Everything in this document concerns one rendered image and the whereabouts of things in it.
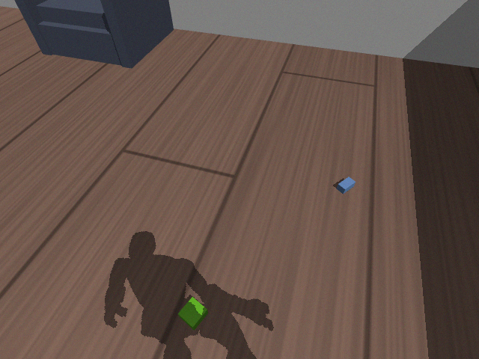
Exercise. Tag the armchair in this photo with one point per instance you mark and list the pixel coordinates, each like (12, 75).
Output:
(120, 32)

